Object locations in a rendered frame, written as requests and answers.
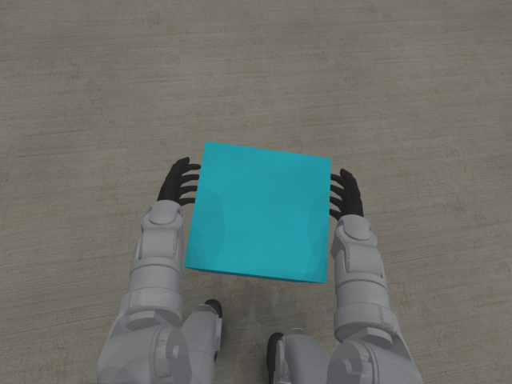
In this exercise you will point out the left robot shin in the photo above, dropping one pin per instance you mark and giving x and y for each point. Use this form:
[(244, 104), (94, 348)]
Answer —
[(204, 307)]

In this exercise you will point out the robot left forearm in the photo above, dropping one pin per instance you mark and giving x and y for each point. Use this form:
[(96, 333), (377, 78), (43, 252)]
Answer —
[(153, 294)]

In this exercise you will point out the right robot thigh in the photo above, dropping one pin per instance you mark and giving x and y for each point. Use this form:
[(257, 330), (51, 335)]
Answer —
[(302, 359)]

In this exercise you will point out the left robot upper arm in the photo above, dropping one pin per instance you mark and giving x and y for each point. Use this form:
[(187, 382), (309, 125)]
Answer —
[(153, 355)]

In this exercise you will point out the robot right forearm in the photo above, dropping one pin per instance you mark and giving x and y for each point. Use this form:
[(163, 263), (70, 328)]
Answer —
[(363, 305)]

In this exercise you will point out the right robot upper arm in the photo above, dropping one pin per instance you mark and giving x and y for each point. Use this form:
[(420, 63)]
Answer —
[(359, 362)]

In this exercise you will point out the left robot hand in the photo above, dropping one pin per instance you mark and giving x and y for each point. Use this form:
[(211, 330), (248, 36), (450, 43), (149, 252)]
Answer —
[(171, 189)]

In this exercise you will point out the carton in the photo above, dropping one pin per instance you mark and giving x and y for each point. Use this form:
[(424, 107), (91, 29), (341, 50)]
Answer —
[(261, 213)]

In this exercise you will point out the right robot hand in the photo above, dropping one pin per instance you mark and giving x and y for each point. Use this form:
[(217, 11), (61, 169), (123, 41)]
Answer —
[(351, 202)]

